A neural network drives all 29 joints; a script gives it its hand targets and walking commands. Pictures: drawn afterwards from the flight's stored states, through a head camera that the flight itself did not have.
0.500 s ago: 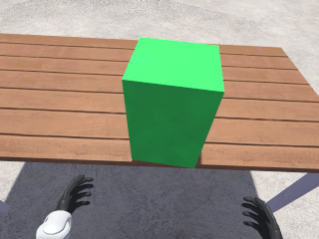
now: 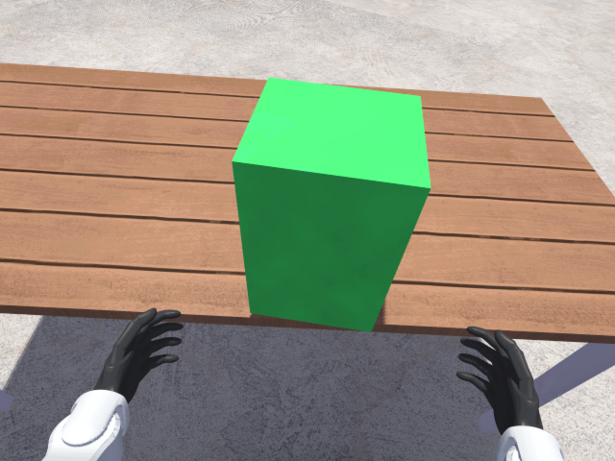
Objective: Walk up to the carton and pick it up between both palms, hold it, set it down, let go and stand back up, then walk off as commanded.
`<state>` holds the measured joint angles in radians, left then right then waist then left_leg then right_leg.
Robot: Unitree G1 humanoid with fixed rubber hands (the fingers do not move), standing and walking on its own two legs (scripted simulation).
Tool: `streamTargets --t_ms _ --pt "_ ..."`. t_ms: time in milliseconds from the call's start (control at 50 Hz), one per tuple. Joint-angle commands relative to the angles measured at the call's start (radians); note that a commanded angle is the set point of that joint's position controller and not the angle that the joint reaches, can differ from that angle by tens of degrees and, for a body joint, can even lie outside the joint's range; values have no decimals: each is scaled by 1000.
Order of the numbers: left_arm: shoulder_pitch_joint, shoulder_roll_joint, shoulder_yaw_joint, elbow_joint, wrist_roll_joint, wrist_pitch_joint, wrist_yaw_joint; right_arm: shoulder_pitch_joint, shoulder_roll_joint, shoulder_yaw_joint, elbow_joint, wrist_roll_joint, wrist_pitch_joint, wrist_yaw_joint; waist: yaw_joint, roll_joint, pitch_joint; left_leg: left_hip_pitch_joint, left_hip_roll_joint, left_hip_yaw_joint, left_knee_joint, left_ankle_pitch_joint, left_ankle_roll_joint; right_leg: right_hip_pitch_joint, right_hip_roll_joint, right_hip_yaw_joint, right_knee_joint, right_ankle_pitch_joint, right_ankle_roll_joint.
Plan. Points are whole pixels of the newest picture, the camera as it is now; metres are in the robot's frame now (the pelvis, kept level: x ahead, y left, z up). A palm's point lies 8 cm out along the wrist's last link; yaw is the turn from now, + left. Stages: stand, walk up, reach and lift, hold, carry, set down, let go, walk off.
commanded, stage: reach and lift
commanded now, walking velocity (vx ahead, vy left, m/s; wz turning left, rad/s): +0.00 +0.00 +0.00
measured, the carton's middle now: (325, 217) +0.42 +0.01 +0.10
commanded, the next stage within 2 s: none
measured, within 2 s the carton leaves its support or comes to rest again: neither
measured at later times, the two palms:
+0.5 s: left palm (128, 314) +0.28 +0.24 +0.08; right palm (472, 315) +0.28 -0.15 +0.11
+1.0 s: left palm (146, 244) +0.34 +0.22 +0.13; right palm (459, 243) +0.34 -0.13 +0.15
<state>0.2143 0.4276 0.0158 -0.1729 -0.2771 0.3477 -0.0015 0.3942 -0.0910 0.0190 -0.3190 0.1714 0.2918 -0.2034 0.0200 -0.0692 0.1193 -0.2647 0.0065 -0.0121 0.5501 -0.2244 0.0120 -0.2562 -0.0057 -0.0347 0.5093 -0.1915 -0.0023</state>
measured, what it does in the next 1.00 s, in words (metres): stands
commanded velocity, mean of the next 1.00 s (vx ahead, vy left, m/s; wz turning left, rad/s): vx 0.00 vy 0.00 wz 0.00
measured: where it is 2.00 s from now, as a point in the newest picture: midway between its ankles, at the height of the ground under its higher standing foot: outside the picture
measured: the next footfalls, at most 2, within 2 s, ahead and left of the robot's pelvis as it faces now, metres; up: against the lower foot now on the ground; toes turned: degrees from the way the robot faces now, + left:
none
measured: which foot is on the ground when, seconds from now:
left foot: down 0.00-1.00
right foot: down 0.00-1.00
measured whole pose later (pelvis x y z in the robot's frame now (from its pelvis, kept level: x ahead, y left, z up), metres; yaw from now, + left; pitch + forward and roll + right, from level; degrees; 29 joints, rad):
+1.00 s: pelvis +0.02 +0.01 +0.00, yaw +0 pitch -2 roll -1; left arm -0.27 0.50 0.02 -0.25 -0.34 0.76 -0.01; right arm -0.26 -0.09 0.02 -0.27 0.26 0.60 -0.31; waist -0.01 -0.07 0.11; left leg -0.26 0.00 -0.01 0.54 -0.24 0.01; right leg -0.25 -0.01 -0.03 0.48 -0.20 0.00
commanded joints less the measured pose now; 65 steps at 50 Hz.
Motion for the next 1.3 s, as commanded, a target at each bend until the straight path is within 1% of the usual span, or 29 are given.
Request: streamTargets --t_ms 0,40,60,140,160,240,260,300,400,440,500,520,560,640,700,720,740,780,880,900,920,940,980,1020,1060,1080,1140,1260,1280 --pt "-269 191 142 -391 -73 -51 6 -173 48 52 -456 48 -27 -23 60 130 -340 153 -9 75 -200 -95 5 48 -106 123 -201 -211 -45" --pt "-261 168 120 -388 -83 -45 9 -216 30 28 -445 48 -11 -16 49 211 -338 -12 46 63 -291 -168 20 233 -32 71 -117 -86 -15" --pt "-245 161 116 -398 -85 -43 8 -201 21 19 -443 52 -2 -16 33 219 -346 -57 60 51 -308 -175 22 301 -19 63 -95 -29 -11" --pt "-278 147 114 -429 -85 -8 5 -244 -11 -18 -418 61 25 -17 2 240 -356 -81 74 35 -318 -143 10 362 4 49 -80 48 -13" --pt "-291 149 112 -414 -84 4 5 -260 -9 -25 -394 58 33 -17 -5 241 -350 -80 68 37 -312 -124 5 359 0 51 -85 53 -15" --pt "-401 170 117 -474 -100 35 17 -372 -39 -68 -391 55 59 -17 -21 257 -390 -67 60 39 -292 -93 -8 341 -1 57 -80 58 -21" --pt "-416 175 125 -479 -99 41 20 -391 -47 -77 -387 55 61 -16 -19 251 -400 -61 56 41 -288 -90 -10 335 -3 59 -81 52 -21" --pt "-454 181 121 -486 -106 60 23 -430 -50 -98 -375 56 74 -21 -33 254 -412 -54 56 42 -283 -80 -15 338 -1 61 -80 63 -21" --pt "-523 196 143 -438 -104 119 14 -520 -61 -100 -318 67 110 -40 -37 231 -433 -11 32 65 -263 -15 -21 344 -13 77 -102 81 -21" --pt "-558 193 146 -409 -104 150 5 -552 -71 -114 -287 67 128 -49 -50 225 -426 4 30 70 -261 13 -26 338 -12 72 -110 88 -23" --pt "-648 213 163 -366 -102 187 -1 -652 -77 -114 -254 71 153 -59 -52 217 -433 17 17 81 -259 5 -24 332 -22 79 -122 65 -21" --pt "-647 212 170 -363 -98 199 -4 -653 -74 -108 -249 78 159 -64 -47 219 -433 30 14 82 -256 25 -25 330 -24 83 -124 78 -21" --pt "-690 215 175 -342 -94 227 -7 -694 -87 -121 -221 81 174 -73 -64 224 -440 35 14 82 -256 41 -30 342 -21 80 -122 99 -19" --pt "-793 229 187 -297 -94 264 -13 -810 -107 -143 -188 84 191 -84 -78 216 -479 47 7 84 -244 58 -30 343 -21 80 -120 117 -13" --pt "-815 226 193 -275 -82 287 -15 -833 -119 -150 -142 92 212 -89 -84 219 -468 71 7 82 -245 78 -37 354 -15 77 -125 136 -15" --pt "-834 224 190 -270 -83 293 -15 -851 -123 -165 -121 93 217 -91 -94 221 -477 76 10 80 -242 83 -41 356 -13 72 -123 142 -15" --pt "-824 225 198 -264 -78 302 -19 -848 -122 -161 -121 96 223 -96 -90 215 -481 88 7 80 -239 111 -41 373 -11 76 -125 174 -12" --pt "-886 239 199 -263 -80 316 -20 -914 -130 -174 -117 102 231 -105 -104 216 -509 96 6 80 -230 131 -44 378 -9 75 -121 198 -11" --pt "-949 244 202 -282 -77 343 -13 -992 -156 -181 -104 125 246 -113 -109 227 -548 126 7 77 -216 199 -53 395 2 65 -110 266 -11" --pt "-1015 257 207 -250 -71 349 -11 -1044 -164 -202 -66 116 251 -115 -121 234 -541 118 6 75 -222 160 -54 376 2 63 -115 226 -13" --pt "-1006 259 214 -243 -71 355 -11 -1045 -164 -202 -71 116 251 -118 -119 216 -547 118 7 76 -218 175 -51 394 3 63 -113 250 -10" --pt "-1029 262 213 -252 -67 358 -9 -1071 -170 -203 -76 121 252 -119 -116 228 -565 124 7 75 -216 181 -54 396 5 63 -110 260 -12" --pt "-1065 262 209 -238 -65 366 -5 -1105 -180 -207 -54 124 257 -121 -129 230 -576 131 7 73 -213 192 -56 394 9 59 -108 273 -11" --pt "-1096 276 211 -200 -68 371 -6 -1141 -174 -197 -38 127 259 -126 -131 219 -584 127 2 73 -211 191 -49 402 8 61 -107 289 -7" --pt "-1150 279 207 -153 -66 382 -10 -1196 -179 -195 5 132 268 -130 -133 232 -572 119 3 71 -213 177 -50 392 8 62 -112 275 -10" --pt "-1176 284 204 -147 -69 384 -8 -1226 -183 -198 -6 135 266 -132 -135 230 -589 120 2 69 -210 175 -50 396 10 60 -110 276 -10" --pt "-1202 290 206 -143 -66 389 -7 -1254 -193 -189 4 142 266 -137 -135 233 -628 137 4 68 -196 215 -52 410 16 56 -104 318 -9" --pt "-1318 300 203 -64 -55 407 -8 -1358 -220 -184 81 153 271 -142 -158 242 -654 160 1 60 -180 259 -57 394 23 48 -106 353 -8" --pt "-1338 302 202 -71 -56 408 -6 -1379 -230 -187 66 157 267 -141 -158 244 -683 166 6 59 -177 274 -61 407 29 43 -103 368 -13"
